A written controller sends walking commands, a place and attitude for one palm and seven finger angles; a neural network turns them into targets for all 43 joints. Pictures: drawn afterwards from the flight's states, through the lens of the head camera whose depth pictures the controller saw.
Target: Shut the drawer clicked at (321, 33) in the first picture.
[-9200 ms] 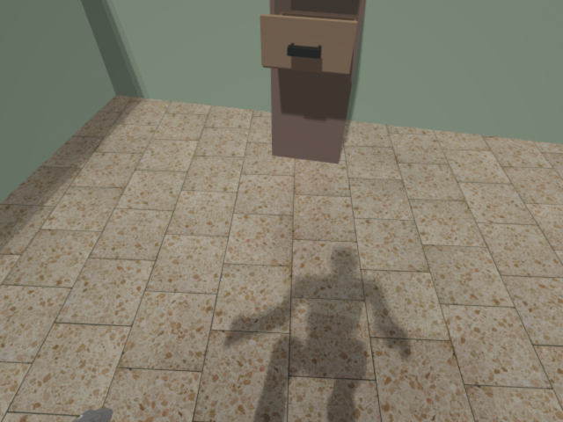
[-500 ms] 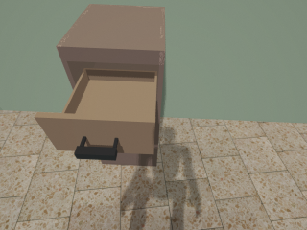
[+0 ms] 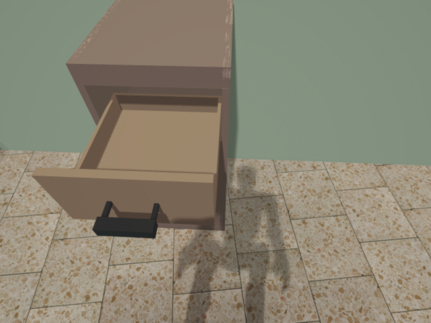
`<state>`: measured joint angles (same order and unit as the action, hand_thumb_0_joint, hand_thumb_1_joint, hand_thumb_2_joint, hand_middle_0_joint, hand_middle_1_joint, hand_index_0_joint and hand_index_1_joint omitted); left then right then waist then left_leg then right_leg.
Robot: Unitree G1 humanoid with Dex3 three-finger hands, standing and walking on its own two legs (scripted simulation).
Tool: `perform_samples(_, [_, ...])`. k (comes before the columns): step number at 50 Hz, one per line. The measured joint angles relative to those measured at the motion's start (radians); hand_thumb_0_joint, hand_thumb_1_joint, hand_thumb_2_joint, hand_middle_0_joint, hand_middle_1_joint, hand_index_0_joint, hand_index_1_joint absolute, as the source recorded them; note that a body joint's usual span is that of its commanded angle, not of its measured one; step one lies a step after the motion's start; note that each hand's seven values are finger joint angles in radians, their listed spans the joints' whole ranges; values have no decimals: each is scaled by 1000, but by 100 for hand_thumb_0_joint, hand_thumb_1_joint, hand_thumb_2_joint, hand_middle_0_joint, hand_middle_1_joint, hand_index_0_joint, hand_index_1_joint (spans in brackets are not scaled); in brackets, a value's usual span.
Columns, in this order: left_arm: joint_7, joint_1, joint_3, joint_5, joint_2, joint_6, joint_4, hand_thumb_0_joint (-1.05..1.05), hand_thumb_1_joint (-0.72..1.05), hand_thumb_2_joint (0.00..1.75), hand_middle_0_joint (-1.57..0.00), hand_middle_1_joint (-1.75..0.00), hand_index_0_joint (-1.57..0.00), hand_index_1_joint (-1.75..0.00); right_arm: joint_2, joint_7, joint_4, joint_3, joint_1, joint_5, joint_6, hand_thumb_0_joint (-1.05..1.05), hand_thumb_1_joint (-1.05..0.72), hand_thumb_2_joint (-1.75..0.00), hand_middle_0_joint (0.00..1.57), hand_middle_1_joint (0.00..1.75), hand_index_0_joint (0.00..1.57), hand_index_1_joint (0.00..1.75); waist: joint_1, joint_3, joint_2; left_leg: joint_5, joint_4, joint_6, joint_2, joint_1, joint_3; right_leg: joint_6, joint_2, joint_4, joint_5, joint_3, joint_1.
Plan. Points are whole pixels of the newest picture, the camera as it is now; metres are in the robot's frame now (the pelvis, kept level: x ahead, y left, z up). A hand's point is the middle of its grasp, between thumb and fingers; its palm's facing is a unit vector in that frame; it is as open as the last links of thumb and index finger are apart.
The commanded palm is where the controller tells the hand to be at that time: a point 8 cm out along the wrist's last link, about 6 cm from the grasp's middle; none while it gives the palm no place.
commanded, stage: come to a stop and stand still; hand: left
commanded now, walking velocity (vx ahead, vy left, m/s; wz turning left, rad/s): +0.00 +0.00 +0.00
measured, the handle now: (129, 217) +0.31 +0.20 -0.01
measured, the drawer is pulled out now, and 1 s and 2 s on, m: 0.28 0.28 0.27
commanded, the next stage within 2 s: look again from close up in 0.58 s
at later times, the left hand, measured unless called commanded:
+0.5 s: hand out of the picture +0.00 +0.24 -0.16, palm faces -0.01 -0.97 -0.26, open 7.4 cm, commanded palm none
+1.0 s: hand out of the picture +0.00 +0.20 -0.17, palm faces -0.01 -0.98 -0.20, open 7.3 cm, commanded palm none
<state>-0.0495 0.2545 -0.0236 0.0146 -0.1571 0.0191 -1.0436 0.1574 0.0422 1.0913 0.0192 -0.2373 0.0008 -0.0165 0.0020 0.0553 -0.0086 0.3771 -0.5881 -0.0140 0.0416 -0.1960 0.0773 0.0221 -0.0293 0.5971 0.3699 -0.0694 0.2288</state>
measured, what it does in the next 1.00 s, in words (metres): stands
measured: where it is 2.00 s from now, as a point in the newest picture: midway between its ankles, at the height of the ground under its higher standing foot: outside the picture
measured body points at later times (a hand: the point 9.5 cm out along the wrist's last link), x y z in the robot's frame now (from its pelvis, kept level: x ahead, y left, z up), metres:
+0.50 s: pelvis -0.04 +0.04 +0.01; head -0.03 +0.03 +0.46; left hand +0.00 +0.29 -0.14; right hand +0.00 -0.19 -0.15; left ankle -0.04 +0.13 -0.73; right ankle -0.03 -0.10 -0.73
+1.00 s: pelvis -0.01 +0.03 +0.01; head +0.00 +0.03 +0.46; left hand +0.00 +0.25 -0.15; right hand -0.01 -0.19 -0.15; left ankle -0.04 +0.13 -0.73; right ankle -0.03 -0.10 -0.73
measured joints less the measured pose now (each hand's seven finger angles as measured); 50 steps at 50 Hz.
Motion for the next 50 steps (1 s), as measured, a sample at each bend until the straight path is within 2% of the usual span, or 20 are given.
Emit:
perform_samples(2, [-3,-17,2,4,-4,-1,12,0,91,89,-20,-30,-20,-30,6,-2,-10,4,13,-1,-3,1,-92,-90,20,30,20,30,-1,1,0,24,-9,4,0,-20,-4,4,2,1,-6,-5,6])
perform_samples(3, [-4,-23,3,3,-6,-4,16,0,91,89,-20,-30,-20,-30,8,-3,-14,4,20,-2,-2,1,-92,-90,20,30,20,30,-2,1,2,-11,16,5,1,-18,-5,3,4,5,-8,-7,8])
perform_samples(6, [-14,-22,7,4,-4,-2,37,0,91,89,-20,-30,-20,-30,20,-19,-60,12,37,1,-9,1,-91,-90,20,30,20,30,-6,0,-2,-14,-33,6,14,-49,-5,-7,16,12,-18,-2,20])
perform_samples(10, [-7,-15,16,-1,-16,-19,55,0,91,89,-21,-30,-20,-30,27,-29,-118,9,33,5,6,1,-91,-90,19,30,20,30,-16,-16,12,-25,-18,15,-9,-33,13,-25,-7,15,-26,17,16])
perform_samples(14, [4,-16,24,-1,-25,-32,70,0,91,89,-21,-30,-20,-30,31,-33,-138,-9,21,10,8,1,-91,-90,19,30,20,30,-8,-31,-6,-40,1,40,-16,-25,19,-38,-11,-25,-59,22,0])
perform_samples(24, [20,25,32,-1,-45,-36,55,0,91,89,-20,-30,-20,-30,44,-43,-110,-29,-24,14,7,0,-92,-90,20,30,20,30,-2,-36,-12,-103,97,61,-50,-9,36,-50,-38,-90,-109,38,1])
perform_samples(35, [20,53,42,-8,-22,-30,-22,0,91,89,-20,-30,-20,-30,33,-36,-22,-41,-60,6,17,1,-91,-90,20,30,20,30,-1,-12,-6,-103,125,58,-54,15,38,-60,-40,-106,-104,39,-17])
perform_samples(45, [15,30,45,-9,13,-17,-56,0,91,89,-20,-30,-20,-30,5,-27,16,-42,-42,4,31,1,-90,-90,20,30,20,30,-3,-10,4,-87,129,46,-43,38,37,-52,-30,-107,-85,38,-37])
perform_samples(50, [10,20,40,-7,8,-15,-64,1,92,89,-21,-30,-20,-30,2,-20,26,-39,-34,5,32,1,-91,-90,20,30,20,30,-3,-18,4,-80,132,39,-38,53,34,-47,-24,-109,-76,35,-52])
